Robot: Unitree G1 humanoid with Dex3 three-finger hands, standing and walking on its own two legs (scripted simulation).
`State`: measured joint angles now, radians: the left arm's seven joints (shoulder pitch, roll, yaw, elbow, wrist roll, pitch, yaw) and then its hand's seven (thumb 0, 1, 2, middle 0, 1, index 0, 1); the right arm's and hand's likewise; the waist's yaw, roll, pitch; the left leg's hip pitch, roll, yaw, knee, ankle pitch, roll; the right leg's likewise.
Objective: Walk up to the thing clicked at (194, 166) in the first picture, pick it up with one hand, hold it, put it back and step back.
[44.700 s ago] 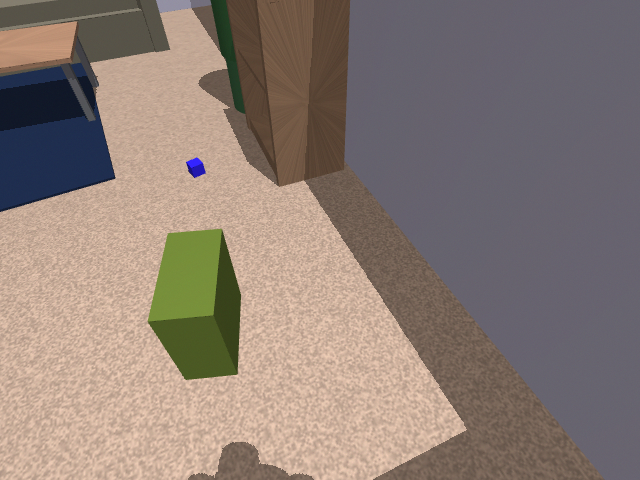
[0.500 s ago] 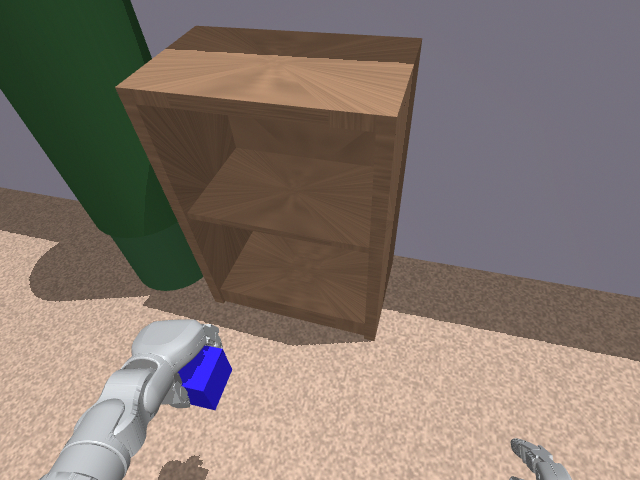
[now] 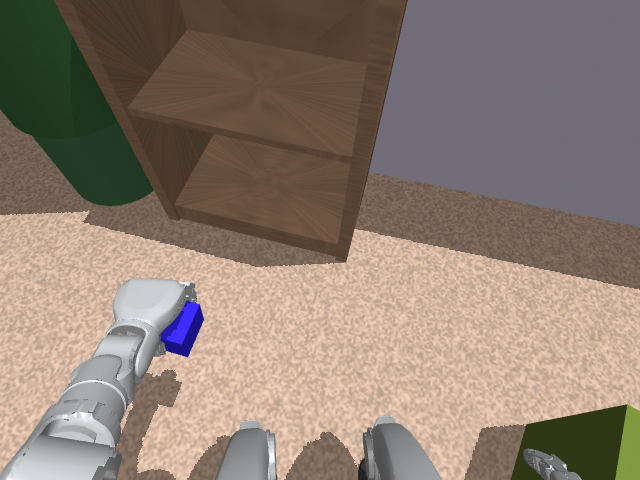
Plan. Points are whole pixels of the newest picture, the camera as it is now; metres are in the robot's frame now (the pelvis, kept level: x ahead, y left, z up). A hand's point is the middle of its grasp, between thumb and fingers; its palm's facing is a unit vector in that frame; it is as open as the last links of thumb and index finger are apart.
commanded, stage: crouch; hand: left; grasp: from above
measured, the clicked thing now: (173, 325) +0.37 +0.22 -0.15
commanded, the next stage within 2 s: lower in 1.32 s
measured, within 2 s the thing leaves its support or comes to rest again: neither
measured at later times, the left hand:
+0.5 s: hand (192, 345) +0.39 +0.25 -0.35, palm faces -0.48 +0.04 -0.88, open 9.1 cm
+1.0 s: hand (197, 343) +0.42 +0.26 -0.45, palm faces -0.49 +0.02 -0.87, open 8.9 cm
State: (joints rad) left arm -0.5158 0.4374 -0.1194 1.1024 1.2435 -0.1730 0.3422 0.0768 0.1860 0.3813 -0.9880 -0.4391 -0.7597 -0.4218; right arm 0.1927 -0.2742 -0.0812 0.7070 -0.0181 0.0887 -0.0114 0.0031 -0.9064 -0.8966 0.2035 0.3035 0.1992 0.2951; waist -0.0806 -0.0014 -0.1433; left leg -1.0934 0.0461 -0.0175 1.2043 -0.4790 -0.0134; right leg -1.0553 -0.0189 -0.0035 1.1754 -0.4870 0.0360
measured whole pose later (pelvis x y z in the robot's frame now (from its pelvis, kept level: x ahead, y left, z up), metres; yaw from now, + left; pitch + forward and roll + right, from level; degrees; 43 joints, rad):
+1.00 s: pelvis -0.04 +0.00 -0.28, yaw -5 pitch +37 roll -7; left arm -0.89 0.73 0.10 1.34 1.32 -0.29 0.33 0.09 0.23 0.29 -0.99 -0.43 -0.77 -0.40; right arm 0.16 -0.26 -0.01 0.74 -0.13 -0.03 0.13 0.00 -0.91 -0.90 0.20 0.30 0.20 0.30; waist -0.21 -0.01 -0.09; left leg -2.18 0.03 -0.13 2.21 -0.69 -0.02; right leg -2.09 0.01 -0.04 2.15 -0.70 0.05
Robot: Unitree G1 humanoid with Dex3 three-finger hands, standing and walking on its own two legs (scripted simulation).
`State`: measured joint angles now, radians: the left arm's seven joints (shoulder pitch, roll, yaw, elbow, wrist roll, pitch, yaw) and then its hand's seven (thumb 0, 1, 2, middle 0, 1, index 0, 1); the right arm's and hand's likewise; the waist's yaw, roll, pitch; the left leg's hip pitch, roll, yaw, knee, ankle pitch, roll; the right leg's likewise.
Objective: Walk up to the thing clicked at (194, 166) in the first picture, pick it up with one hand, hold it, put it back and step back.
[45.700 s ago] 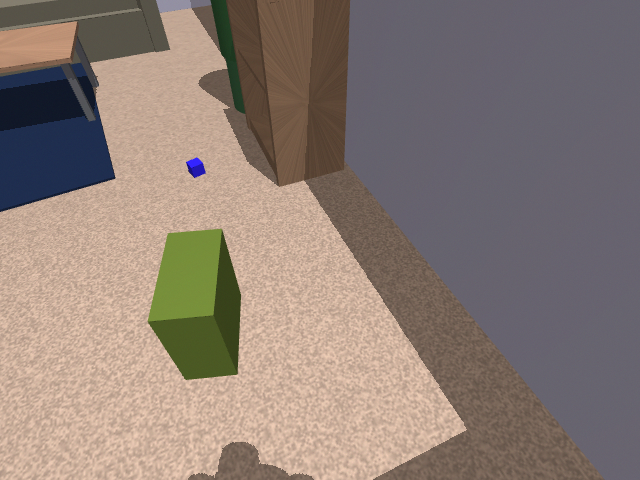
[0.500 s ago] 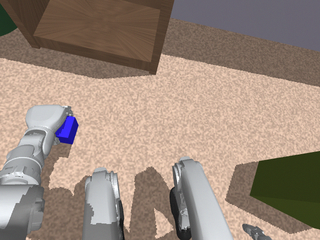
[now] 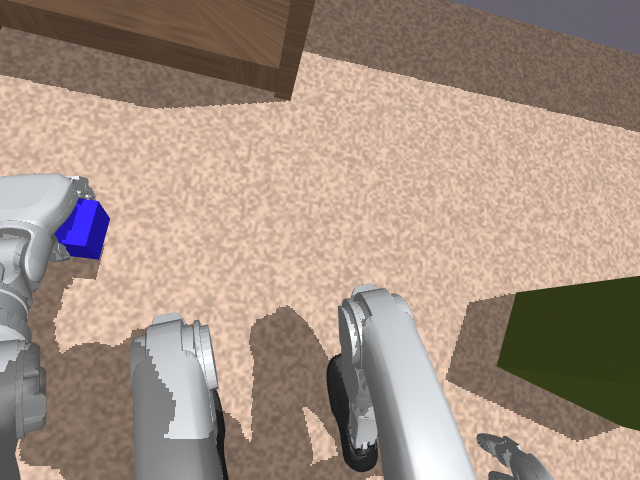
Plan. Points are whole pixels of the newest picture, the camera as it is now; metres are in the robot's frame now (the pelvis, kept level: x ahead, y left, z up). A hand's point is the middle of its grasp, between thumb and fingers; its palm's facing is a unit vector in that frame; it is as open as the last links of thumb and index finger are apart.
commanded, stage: crouch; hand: left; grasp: from above
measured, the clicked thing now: (73, 227) +0.45 +0.29 -0.21
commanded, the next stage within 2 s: lower in 0.32 s
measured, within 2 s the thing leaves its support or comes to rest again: rests again in 1.50 s
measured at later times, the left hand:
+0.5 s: hand (68, 230) +0.46 +0.30 -0.22, palm faces -0.48 -0.02 -0.88, open 8.9 cm
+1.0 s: hand (81, 240) +0.45 +0.30 -0.28, palm faces -0.46 -0.04 -0.88, open 8.9 cm
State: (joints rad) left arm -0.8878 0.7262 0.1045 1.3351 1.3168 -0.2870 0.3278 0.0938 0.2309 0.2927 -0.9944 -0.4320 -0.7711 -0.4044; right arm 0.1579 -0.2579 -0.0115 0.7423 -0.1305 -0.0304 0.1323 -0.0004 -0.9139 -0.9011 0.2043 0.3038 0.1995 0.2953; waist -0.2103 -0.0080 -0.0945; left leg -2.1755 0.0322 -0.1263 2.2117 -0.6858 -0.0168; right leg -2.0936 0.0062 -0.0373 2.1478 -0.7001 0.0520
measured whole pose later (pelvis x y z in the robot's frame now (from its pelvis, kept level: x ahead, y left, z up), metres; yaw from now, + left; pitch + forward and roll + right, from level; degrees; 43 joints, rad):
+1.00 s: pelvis +0.00 +0.00 -0.08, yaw -3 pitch +33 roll -9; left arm -0.96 0.88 0.15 1.52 1.40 -0.35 0.47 0.09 0.20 0.28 -1.10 -0.33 -0.83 -0.35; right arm 0.10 -0.27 0.09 0.76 -0.20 -0.03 0.15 0.00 -0.91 -0.90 0.20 0.30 0.20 0.29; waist -0.27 -0.07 0.02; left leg -2.37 0.02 -0.19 2.49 -0.70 -0.03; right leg -2.27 0.03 -0.06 2.39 -0.70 0.06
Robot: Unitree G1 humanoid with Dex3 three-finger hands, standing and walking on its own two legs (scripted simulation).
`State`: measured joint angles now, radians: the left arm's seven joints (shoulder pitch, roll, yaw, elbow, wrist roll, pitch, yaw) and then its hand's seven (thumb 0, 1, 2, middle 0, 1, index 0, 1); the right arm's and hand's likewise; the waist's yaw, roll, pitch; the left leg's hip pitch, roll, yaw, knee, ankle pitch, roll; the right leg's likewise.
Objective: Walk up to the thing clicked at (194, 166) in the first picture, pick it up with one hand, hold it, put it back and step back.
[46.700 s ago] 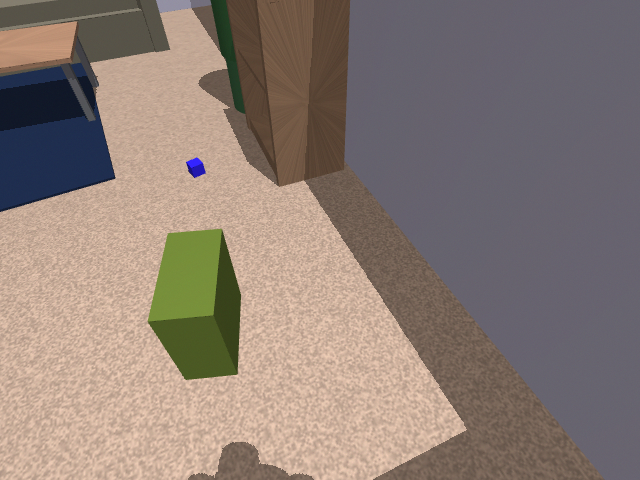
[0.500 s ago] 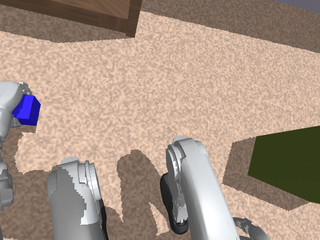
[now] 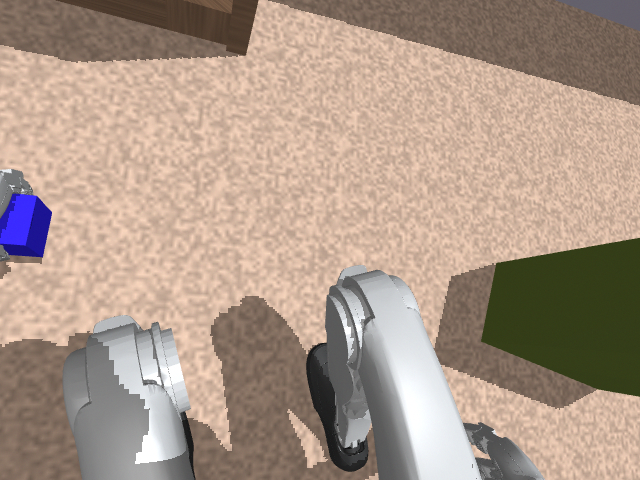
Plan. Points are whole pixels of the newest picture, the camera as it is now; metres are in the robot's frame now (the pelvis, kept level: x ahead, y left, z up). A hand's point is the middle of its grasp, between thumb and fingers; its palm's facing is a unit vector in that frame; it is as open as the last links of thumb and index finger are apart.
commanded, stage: rest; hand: left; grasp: from above
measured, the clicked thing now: (10, 225) +0.45 +0.31 -0.24
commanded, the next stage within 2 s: open in 0.90 s
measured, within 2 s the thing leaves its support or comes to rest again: rests again in 0.50 s
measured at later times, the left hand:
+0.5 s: hand (6, 228) +0.45 +0.32 -0.23, palm faces -0.47 -0.08 -0.88, open 9.0 cm
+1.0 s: hand (4, 231) +0.44 +0.32 -0.24, palm faces -0.48 -0.06 -0.88, open 8.9 cm
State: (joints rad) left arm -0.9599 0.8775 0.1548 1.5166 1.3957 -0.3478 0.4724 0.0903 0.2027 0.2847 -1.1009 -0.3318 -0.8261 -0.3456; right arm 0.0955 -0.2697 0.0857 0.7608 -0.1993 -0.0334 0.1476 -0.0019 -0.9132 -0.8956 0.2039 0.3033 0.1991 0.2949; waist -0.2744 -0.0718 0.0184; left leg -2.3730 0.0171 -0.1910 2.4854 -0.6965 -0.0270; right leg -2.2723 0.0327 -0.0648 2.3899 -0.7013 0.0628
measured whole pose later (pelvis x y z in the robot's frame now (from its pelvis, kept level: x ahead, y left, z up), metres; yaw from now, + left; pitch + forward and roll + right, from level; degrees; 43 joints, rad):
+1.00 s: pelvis +0.00 +0.01 -0.01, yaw -4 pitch +28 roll -13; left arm -1.00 1.01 0.11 1.70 1.40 -0.33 0.58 0.06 0.21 0.30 -0.98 -0.41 -0.80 -0.38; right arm 0.07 -0.30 0.24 0.71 -0.26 -0.14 0.19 0.00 -0.91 -0.90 0.21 0.30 0.20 0.30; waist -0.34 -0.12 0.10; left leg -2.36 0.02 -0.26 2.57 -0.72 -0.02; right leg -2.24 0.06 -0.11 2.42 -0.69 0.07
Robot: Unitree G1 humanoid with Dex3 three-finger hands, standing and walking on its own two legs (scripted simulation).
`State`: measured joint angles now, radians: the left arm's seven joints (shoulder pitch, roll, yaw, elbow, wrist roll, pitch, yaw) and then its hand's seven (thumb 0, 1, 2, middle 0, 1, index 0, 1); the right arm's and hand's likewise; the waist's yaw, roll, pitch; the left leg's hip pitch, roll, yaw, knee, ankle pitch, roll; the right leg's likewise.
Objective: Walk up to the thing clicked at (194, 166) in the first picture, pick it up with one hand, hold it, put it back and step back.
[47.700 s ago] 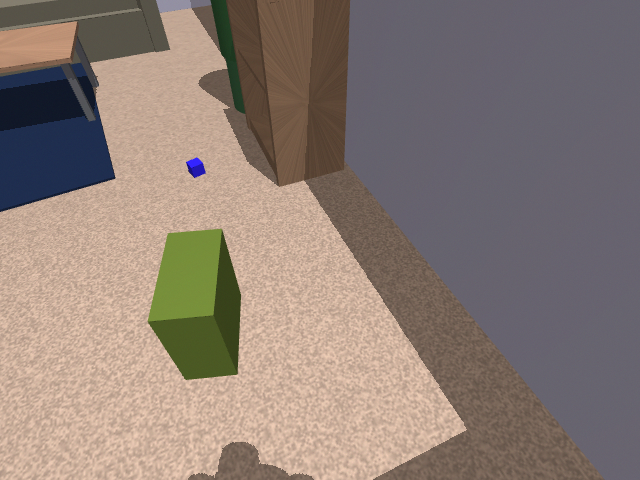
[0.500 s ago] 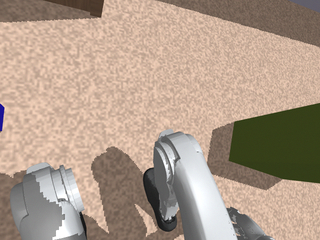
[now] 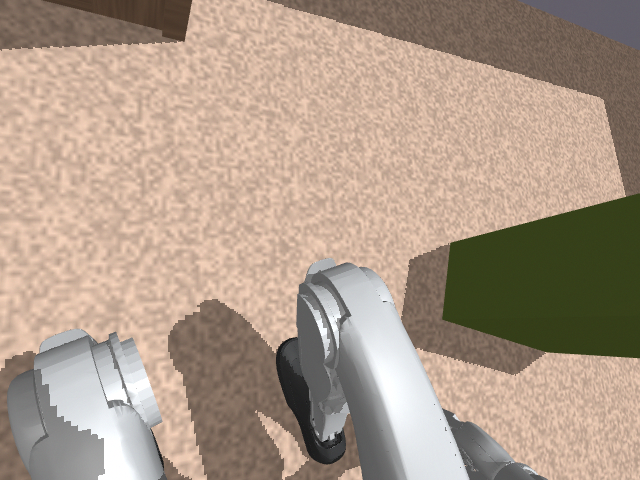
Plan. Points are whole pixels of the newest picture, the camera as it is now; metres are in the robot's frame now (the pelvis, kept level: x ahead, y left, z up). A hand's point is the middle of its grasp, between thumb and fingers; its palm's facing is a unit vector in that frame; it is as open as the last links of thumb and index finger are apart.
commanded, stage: open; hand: left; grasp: from above
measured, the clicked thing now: out of the picture +0.44 +0.33 -0.26
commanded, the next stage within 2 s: withdraw in 0.98 s
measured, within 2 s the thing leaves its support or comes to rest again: neither
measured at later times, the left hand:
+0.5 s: hand out of the picture +0.43 +0.34 -0.23, palm faces -0.45 -0.09 -0.89, open 12.5 cm
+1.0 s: hand out of the picture +0.43 +0.35 -0.23, palm faces -0.47 -0.10 -0.88, open 14.5 cm
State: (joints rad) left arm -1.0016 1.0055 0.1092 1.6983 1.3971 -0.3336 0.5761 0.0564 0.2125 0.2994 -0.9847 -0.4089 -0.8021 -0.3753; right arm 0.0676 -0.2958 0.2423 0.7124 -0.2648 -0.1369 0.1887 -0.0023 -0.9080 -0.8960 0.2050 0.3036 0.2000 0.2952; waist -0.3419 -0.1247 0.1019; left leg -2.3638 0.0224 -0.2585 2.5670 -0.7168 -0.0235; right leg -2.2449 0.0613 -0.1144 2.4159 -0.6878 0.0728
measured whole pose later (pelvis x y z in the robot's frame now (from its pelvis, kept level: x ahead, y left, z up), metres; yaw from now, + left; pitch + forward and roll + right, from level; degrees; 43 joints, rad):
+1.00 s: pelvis +0.00 +0.00 +0.00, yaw -1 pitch +27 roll -14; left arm -0.99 1.04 0.12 1.65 1.37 -0.33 0.54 0.00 -0.57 1.07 -0.09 -0.92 -0.04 -0.96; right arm 0.07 -0.32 0.27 0.66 -0.26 -0.15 0.20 0.00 -0.90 -0.90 0.21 0.30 0.20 0.30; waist -0.35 -0.14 0.13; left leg -2.36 0.02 -0.27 2.56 -0.70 -0.02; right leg -2.23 0.06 -0.13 2.40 -0.67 0.07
